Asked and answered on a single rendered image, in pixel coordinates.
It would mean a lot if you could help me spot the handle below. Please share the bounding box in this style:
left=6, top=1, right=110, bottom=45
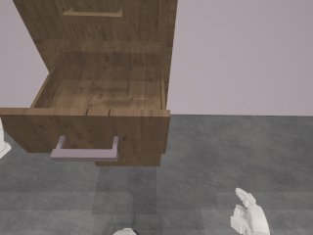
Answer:
left=50, top=135, right=119, bottom=162
left=63, top=11, right=123, bottom=25

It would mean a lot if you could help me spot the drawer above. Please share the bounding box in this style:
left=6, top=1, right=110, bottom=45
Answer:
left=0, top=50, right=171, bottom=154

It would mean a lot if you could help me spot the right robot hand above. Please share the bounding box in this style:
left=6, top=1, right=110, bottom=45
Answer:
left=230, top=188, right=270, bottom=235

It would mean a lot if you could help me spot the cabinet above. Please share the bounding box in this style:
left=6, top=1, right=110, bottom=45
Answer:
left=13, top=0, right=178, bottom=166

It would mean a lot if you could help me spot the left robot hand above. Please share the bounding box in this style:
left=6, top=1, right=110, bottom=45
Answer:
left=0, top=118, right=12, bottom=159

